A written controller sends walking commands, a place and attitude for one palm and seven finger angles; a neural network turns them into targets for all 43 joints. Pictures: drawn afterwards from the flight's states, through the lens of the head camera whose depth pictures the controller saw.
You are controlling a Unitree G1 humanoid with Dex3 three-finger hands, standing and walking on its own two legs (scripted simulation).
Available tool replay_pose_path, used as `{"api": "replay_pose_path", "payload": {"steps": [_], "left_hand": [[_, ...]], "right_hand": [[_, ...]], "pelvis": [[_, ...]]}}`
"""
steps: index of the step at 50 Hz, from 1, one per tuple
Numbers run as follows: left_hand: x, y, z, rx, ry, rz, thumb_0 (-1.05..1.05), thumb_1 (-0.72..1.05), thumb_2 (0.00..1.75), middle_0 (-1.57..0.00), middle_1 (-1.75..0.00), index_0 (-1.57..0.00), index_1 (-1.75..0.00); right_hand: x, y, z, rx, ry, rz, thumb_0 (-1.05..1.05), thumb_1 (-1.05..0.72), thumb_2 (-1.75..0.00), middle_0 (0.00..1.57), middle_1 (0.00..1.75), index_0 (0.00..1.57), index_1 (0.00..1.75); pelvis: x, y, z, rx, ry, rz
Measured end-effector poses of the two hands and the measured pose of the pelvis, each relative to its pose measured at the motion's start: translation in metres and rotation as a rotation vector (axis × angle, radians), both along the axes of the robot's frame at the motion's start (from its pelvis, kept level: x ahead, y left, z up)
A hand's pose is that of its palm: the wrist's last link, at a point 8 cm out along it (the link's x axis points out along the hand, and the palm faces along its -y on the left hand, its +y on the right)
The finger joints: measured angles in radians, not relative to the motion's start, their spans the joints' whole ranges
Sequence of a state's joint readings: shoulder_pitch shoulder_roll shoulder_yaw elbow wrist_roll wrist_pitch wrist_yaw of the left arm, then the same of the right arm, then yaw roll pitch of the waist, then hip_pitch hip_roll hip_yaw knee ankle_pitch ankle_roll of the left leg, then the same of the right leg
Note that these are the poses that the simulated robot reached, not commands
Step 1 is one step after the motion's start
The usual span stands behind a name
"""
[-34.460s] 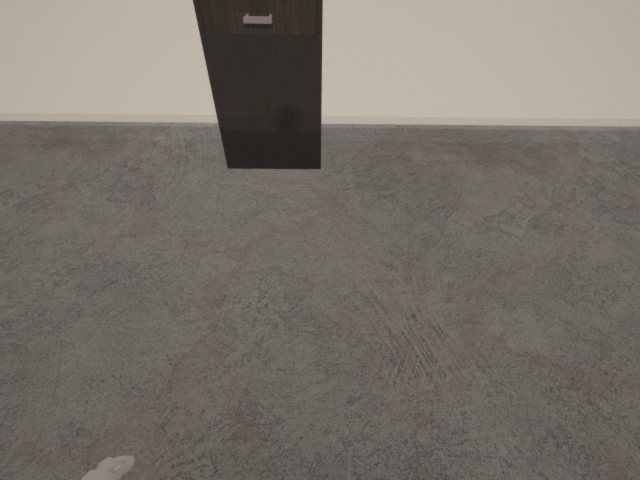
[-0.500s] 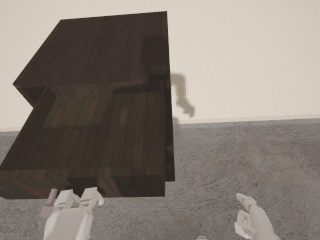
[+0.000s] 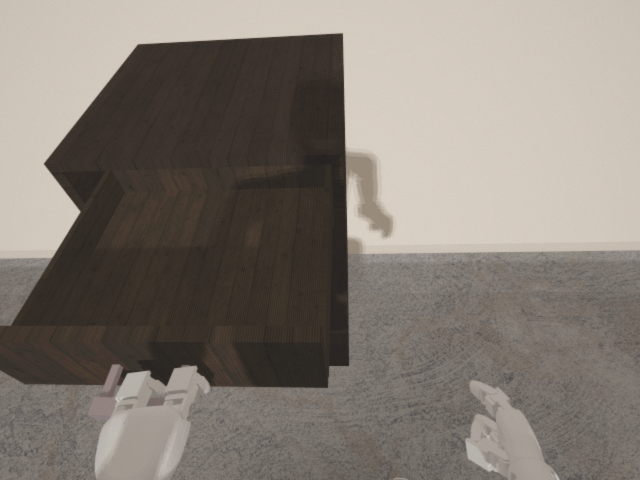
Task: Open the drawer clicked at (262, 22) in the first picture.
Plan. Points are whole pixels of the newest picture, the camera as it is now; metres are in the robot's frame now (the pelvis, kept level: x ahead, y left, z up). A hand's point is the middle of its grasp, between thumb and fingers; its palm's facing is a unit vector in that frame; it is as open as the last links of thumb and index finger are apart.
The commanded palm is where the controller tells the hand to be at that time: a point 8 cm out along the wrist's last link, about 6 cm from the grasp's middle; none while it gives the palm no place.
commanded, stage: lift the hand off the handle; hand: left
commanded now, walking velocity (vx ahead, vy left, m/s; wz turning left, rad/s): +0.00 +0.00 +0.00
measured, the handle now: (144, 391) +0.21 +0.25 +0.01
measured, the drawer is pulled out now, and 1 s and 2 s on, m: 0.30 0.30 0.30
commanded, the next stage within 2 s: draw the hand back to the body in 1.50 s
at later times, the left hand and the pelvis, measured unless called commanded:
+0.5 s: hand (159, 427) +0.17 +0.21 +0.02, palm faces +0.04 -0.12 -0.99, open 13.4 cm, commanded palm +0.14 +0.21 +0.08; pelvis +0.00 +0.00 +0.01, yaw -1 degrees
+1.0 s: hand (129, 406) +0.17 +0.22 +0.08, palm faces +0.06 -0.17 -0.98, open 13.4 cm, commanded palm +0.14 +0.21 +0.15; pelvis +0.01 +0.02 +0.03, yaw -1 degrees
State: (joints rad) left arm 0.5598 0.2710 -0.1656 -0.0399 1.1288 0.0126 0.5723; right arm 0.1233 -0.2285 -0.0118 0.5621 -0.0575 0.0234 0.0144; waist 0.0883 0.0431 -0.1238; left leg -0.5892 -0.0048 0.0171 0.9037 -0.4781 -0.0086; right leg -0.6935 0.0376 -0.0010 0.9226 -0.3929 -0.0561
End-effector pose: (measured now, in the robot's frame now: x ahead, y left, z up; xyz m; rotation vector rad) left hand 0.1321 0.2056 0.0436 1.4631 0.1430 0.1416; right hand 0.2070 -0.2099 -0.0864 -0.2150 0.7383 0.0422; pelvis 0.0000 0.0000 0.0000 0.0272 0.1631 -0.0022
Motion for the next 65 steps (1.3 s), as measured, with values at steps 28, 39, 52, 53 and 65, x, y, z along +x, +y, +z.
{"api": "replay_pose_path", "payload": {"steps": [28, 39, 52, 53, 65], "left_hand": [[0.012, 0.012, 0.04, -0.021, -0.043, 0.023, 0.0, -0.49, 0.3, -0.32, -1.2, -0.39, -1.22], [0.012, 0.018, 0.064, -0.046, -0.03, 0.017, 0.0, -0.49, 0.3, -0.32, -1.2, -0.38, -1.23], [0.016, 0.018, 0.102, -0.065, -0.085, -0.032, 0.0, -0.49, 0.3, -0.37, -1.22, -0.38, -1.22], [0.018, 0.018, 0.107, -0.062, -0.105, -0.036, 0.0, -0.49, 0.3, -0.37, -1.22, -0.37, -1.22], [0.037, 0.01, 0.144, -0.084, -0.143, -0.041, 0.0, -0.49, 0.3, -0.33, -1.2, -0.32, -1.2]], "right_hand": [[-0.003, 0.006, 0.018, 0.019, -0.012, -0.045, 0.02, -0.91, -0.9, 0.2, 0.3, 0.2, 0.3], [0.013, 0.024, 0.034, 0.037, -0.048, 0.007, 0.02, -0.91, -0.9, 0.2, 0.3, 0.2, 0.3], [0.02, 0.047, 0.042, 0.075, -0.043, 0.055, 0.02, -0.91, -0.9, 0.2, 0.3, 0.2, 0.3], [0.021, 0.048, 0.042, 0.078, -0.041, 0.057, 0.02, -0.91, -0.9, 0.2, 0.3, 0.2, 0.3], [0.032, 0.057, 0.054, 0.142, -0.052, 0.067, 0.02, -0.91, -0.9, 0.2, 0.3, 0.2, 0.3]], "pelvis": [[0.002, 0.006, 0.016, -0.006, -0.067, -0.01], [0.006, 0.013, 0.027, -0.016, -0.114, -0.006], [0.016, 0.023, 0.036, -0.028, -0.147, -0.012], [0.016, 0.024, 0.037, -0.029, -0.15, -0.013], [0.021, 0.026, 0.044, -0.029, -0.187, -0.024]]}}
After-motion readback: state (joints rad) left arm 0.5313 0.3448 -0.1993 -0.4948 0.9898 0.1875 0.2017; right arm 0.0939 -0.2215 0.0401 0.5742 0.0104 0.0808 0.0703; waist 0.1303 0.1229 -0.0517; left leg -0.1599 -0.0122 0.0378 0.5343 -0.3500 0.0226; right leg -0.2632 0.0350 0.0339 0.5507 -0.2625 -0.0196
